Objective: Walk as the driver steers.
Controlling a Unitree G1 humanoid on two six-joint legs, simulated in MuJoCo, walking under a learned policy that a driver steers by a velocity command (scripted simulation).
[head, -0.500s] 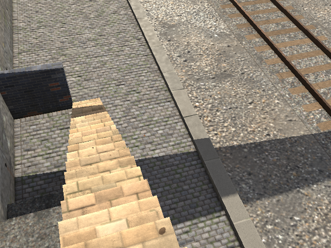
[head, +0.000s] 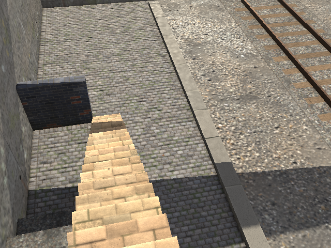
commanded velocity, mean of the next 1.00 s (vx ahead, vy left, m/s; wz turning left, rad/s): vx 0.50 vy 0.00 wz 0.12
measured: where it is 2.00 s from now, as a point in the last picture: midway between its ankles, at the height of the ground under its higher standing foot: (117, 229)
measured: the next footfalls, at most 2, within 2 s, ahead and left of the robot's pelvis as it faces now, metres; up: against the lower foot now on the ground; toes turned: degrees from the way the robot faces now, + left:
left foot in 0.18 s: +0.17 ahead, +0.20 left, -0.19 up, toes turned +0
right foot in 0.48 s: +0.36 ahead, +0.00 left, -0.26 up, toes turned +4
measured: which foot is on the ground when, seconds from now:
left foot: up 0.00-0.16, down 0.18-0.62, up 0.64-1.00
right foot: down 0.00-0.18, up 0.20-0.46, down 0.48-0.56, up 0.58-0.62, down 0.64-1.00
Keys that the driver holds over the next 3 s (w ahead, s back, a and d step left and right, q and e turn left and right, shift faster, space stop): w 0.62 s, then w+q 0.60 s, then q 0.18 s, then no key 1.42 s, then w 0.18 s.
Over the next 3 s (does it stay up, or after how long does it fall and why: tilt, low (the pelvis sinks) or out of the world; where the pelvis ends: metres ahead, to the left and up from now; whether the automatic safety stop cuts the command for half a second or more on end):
stays up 1.10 0.45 -0.93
